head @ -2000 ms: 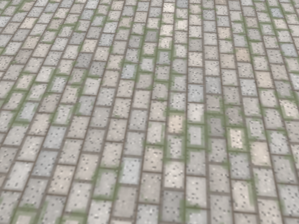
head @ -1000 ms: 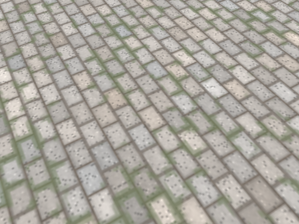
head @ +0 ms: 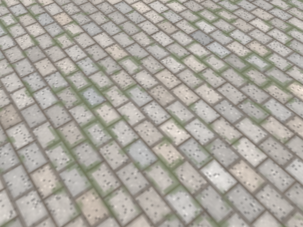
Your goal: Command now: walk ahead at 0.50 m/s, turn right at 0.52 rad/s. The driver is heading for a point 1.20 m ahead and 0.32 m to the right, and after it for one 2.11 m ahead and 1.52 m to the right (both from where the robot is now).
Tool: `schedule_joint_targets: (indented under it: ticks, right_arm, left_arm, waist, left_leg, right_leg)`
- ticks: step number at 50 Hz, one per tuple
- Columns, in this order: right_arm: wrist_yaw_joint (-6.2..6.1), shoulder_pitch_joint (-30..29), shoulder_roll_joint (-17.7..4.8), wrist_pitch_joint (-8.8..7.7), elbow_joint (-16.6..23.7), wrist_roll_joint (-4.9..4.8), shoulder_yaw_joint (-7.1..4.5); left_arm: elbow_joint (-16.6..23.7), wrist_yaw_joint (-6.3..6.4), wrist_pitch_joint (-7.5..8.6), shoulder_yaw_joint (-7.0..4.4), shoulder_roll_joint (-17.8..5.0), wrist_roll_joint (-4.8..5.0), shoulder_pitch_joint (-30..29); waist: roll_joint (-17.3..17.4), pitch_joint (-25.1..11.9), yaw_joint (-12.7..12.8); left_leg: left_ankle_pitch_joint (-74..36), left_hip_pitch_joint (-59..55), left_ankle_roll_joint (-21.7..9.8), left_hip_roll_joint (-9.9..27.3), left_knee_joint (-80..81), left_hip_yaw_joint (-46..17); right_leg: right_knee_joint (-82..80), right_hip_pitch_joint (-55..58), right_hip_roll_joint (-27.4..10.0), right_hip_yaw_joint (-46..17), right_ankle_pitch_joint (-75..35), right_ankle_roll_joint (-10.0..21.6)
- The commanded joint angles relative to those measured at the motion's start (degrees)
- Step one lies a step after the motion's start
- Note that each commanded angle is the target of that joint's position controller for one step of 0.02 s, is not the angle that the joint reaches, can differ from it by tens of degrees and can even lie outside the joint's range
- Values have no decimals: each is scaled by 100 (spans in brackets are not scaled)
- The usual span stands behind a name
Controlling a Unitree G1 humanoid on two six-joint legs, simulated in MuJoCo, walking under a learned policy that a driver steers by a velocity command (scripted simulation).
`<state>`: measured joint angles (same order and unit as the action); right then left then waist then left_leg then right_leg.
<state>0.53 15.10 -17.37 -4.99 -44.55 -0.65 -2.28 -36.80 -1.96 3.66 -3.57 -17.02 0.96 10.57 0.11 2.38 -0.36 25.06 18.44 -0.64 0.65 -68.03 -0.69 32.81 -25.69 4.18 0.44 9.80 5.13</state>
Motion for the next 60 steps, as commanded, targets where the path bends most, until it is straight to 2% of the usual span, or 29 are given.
schedule_joint_targets:
  ticks: [1, 3, 5, 9, 13, 15, 17, 18, 19, 20, 21, 23, 26, 30, 35, 39, 41, 42, 43, 44, 45, 46, 47, 48, 49, 50, 54, 56, 60]
  right_arm:
    - [19, -461, -724, -268, 751, 94, -168]
    - [-2, -222, -643, -131, 720, 141, -175]
    - [-45, -270, -511, -44, 730, 168, -137]
    - [-40, -1153, -254, -59, 923, 146, -31]
    - [44, -1573, -451, -146, 1057, 24, -108]
    - [70, -1436, -598, -191, 1051, 8, -192]
    - [47, -775, -711, -238, 890, 29, -301]
    - [5, -122, -928, -271, 836, 130, -385]
    - [-37, 577, -1418, -246, 766, 246, -501]
    - [23, 875, -1392, -176, 588, 123, -533]
    - [3, 592, -876, -152, 709, 65, -406]
    - [-36, 109, -567, -72, 719, 125, -291]
    - [-56, -117, -369, -107, 602, 128, -239]
    - [-60, -10, -635, -147, 367, 120, -343]
    - [-107, 73, -819, -50, 163, 73, -383]
    - [-102, 298, -1018, 59, -16, -44, -449]
    - [-122, 260, -1181, 126, -34, -106, -502]
    - [-144, 238, -1269, 167, -30, -135, -531]
    - [-167, 148, -1263, 209, -7, -161, -524]
    - [-196, 210, -1072, 194, 51, -86, -445]
    - [-133, 629, -230, 94, 391, 217, -172]
    - [-65, 301, -462, -132, 533, 58, -140]
    - [-12, -309, -838, -254, 694, -177, -243]
    - [-12, -383, -766, -318, 687, -173, -196]
    - [-49, -363, -746, -323, 582, -29, -204]
    - [-51, -261, -802, -266, 517, 49, -246]
    - [-28, -216, -509, -33, 454, 113, -189]
    - [-25, -610, -378, -8, 554, 123, -133]
    - [72, -1225, -243, -33, 610, 3, -58]
  left_arm:
    - [273, 72, 7, -197, -679, -40, 593]
    - [337, 108, 5, -193, -681, -62, 322]
    - [275, 174, 23, -223, -801, -53, 336]
    - [103, 272, -42, -265, -915, 13, 600]
    - [-63, 291, -111, -277, -922, 68, 953]
    - [-77, 301, -133, -277, -889, 54, 927]
    - [-34, 294, -155, -234, -721, 23, 799]
    - [35, 271, -130, -124, -411, -16, 791]
    - [161, 272, -84, -2, -11, 2, 1356]
    - [238, 270, -34, -2, -281, 113, 1615]
    - [139, 276, -60, -133, -788, 141, 1230]
    - [288, 265, -115, -180, -817, 15, 464]
    - [302, 201, -199, -171, -494, 71, 499]
    - [425, 183, -255, -110, -279, 12, 150]
    - [537, 10, -174, -42, -132, 27, -615]
    - [741, -122, -171, -52, -168, 59, -1084]
    - [774, -146, -195, -145, -343, 20, -928]
    - [712, -137, -218, -233, -496, 1, -570]
    - [494, -106, -236, -379, -720, 10, 261]
    - [215, -9, -284, -576, -1094, 30, 1297]
    - [188, 81, -273, -674, -1796, 99, 1320]
    - [408, 47, -159, -564, -1581, 62, 1471]
    - [314, 19, -70, -444, -1181, 6, 1328]
    - [267, 26, -25, -373, -969, 18, 1059]
    - [305, 38, -15, -296, -762, 2, 631]
    - [367, 54, -3, -222, -579, -64, 342]
    - [168, 131, 81, -206, -661, -87, 329]
    - [35, 189, 88, -212, -723, -79, 452]
    - [-205, 204, 106, -183, -761, -72, 696]
  waist:
    - [-37, -663, 166]
    - [-260, -524, -84]
    - [-291, -432, -119]
    - [-449, -314, 240]
    - [-558, -358, 417]
    - [-680, -364, 292]
    - [-746, -532, -85]
    - [-462, -1086, -394]
    - [841, -1918, -349]
    - [2045, -2082, -291]
    - [1171, -1333, -445]
    - [474, -445, -368]
    - [753, -165, -110]
    - [472, -106, -116]
    - [385, 48, -368]
    - [392, 238, -446]
    - [526, 50, -230]
    - [608, -208, 13]
    - [518, -632, 504]
    - [210, -1145, 970]
    - [-1477, -1491, 393]
    - [-1196, -2569, 640]
    - [-725, -1829, 784]
    - [-471, -1260, 570]
    - [-152, -902, 306]
    - [-236, -742, 100]
    - [-241, -479, -71]
    - [-256, -287, 56]
    - [-354, -68, 388]
  left_leg:
    - [-487, 2221, 25, 505, 52, -410]
    - [-631, 1794, 221, 544, 406, -325]
    - [-977, 1660, 421, 494, 952, -195]
    - [-2534, 1215, 547, 192, 2784, -111]
    - [-2767, 905, 454, -23, 3692, -309]
    - [-2349, 717, 292, -25, 3873, -400]
    - [-2141, -181, 37, -32, 4178, -262]
    - [-1994, -1343, -267, 545, 4104, -739]
    - [-1364, -3333, -987, 1871, 4334, -2685]
    - [277, -3777, -1490, 2531, 4950, -4756]
    - [970, -3195, -1276, 2295, 5136, -4201]
    - [-238, -1864, -952, 1777, 5244, -2543]
    - [-1386, -1094, -875, 1382, 5631, -1315]
    - [-2413, -1258, -1048, 1516, 5852, -554]
    - [-2814, -1491, -817, 1355, 5869, 443]
    - [-3259, -2012, -682, 1552, 5706, 776]
    - [-4994, -2270, -574, 1580, 5103, 1004]
    - [-5962, -2314, -513, 1549, 4473, 1122]
    - [-6359, -2046, -383, 1399, 3405, 1300]
    - [-5371, -898, -157, 1189, 1876, 1338]
    - [39, 1748, 210, 223, -267, 1174]
    - [995, 2538, 221, -222, -1257, -278]
    - [415, 3068, 116, 94, -1238, -478]
    - [-101, 2933, 24, 353, -747, -405]
    - [-427, 2545, 49, 568, -262, -375]
    - [-642, 2108, 82, 711, 55, -389]
    - [-1151, 1673, 331, 725, 848, -193]
    - [-1900, 1792, 403, 705, 1579, -162]
    - [-3316, 1562, 301, 530, 2952, -16]
  right_leg:
    - [-1652, 2301, -1561, -2392, -901, 1200]
    - [-1878, 1554, -1360, -2117, -1375, 1256]
    - [-1946, 1085, -1200, -1732, -1707, 1236]
    - [-1806, 761, -800, -1330, -1075, 871]
    - [-1402, 1224, -1012, -1922, -381, 715]
    - [-1059, 1506, -1162, -2315, -232, 610]
    - [-480, 1444, -970, -2367, -329, 397]
    - [616, 1054, -664, -2047, -175, 188]
    - [2569, -510, 89, -1235, 1422, -224]
    - [3813, -1844, -5, -1007, 2514, -370]
    - [4324, -2183, -339, -1130, 2002, -431]
    - [4132, -1967, -680, -833, 1202, -459]
    - [3608, -1456, -959, -685, 807, -468]
    - [2854, -1759, -1050, -632, 220, -589]
    - [1260, -1418, -972, -218, -1044, -522]
    - [534, -1218, -849, 92, -733, -289]
    - [369, -708, -553, 379, -140, -55]
    - [315, -167, -329, 538, 124, 87]
    - [-44, 950, -71, 644, -130, 286]
    - [-170, 2696, -175, 150, -332, 536]
    - [-411, 4623, -1739, -2810, 126, 1428]
    - [-1409, 5102, -2378, -4988, 1217, 2023]
    - [-1577, 4701, -2200, -4200, 964, 1664]
    - [-1566, 3886, -1981, -3393, 503, 1441]
    - [-1576, 3048, -1765, -2808, -120, 1247]
    - [-1683, 2442, -1608, -2399, -770, 1173]
    - [-2081, 1473, -1432, -1653, -1732, 1202]
    - [-2184, 1388, -1289, -1325, -1701, 1082]
    - [-2311, 1509, -1214, -822, -1011, 778]
